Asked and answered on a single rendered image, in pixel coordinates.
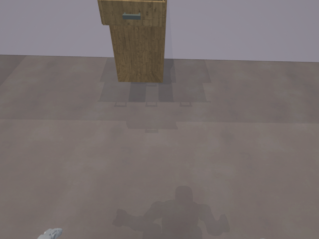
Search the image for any handle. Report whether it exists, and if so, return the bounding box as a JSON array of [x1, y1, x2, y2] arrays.
[[123, 13, 141, 20]]

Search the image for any cabinet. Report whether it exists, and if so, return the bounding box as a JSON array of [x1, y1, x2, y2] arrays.
[[109, 0, 167, 83]]

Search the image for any robot left hand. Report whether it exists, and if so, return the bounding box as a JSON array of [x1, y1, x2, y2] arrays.
[[37, 228, 63, 239]]

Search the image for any drawer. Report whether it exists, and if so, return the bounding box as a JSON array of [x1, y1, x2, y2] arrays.
[[97, 0, 165, 27]]

